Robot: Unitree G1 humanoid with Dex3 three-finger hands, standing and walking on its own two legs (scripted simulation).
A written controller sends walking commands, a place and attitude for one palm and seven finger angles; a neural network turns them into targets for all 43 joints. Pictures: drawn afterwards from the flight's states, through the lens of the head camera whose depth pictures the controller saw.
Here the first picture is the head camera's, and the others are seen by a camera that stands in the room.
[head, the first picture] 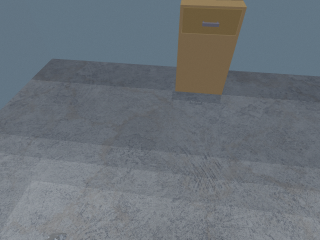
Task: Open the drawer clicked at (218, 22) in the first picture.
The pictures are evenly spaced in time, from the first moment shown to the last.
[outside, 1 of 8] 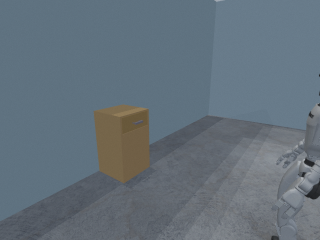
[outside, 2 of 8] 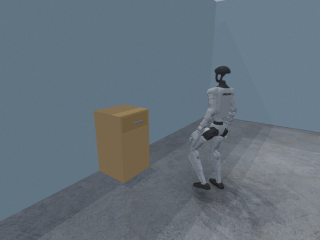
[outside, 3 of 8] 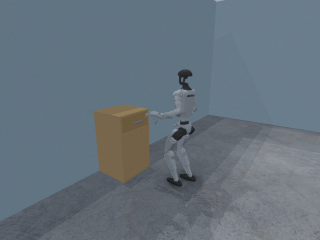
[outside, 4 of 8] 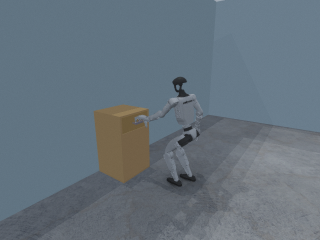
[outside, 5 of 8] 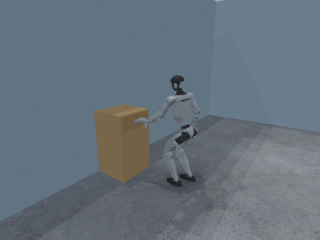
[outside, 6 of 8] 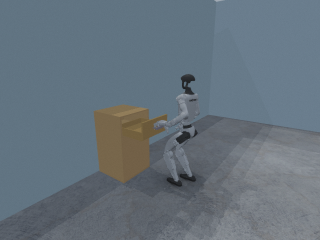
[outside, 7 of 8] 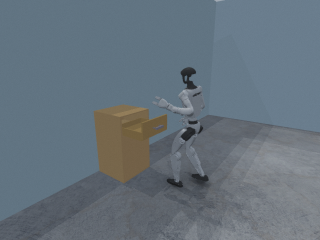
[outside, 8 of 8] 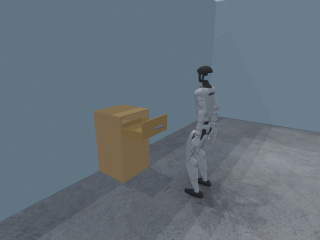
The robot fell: no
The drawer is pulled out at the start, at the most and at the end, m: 0.00 0.30 0.29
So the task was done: yes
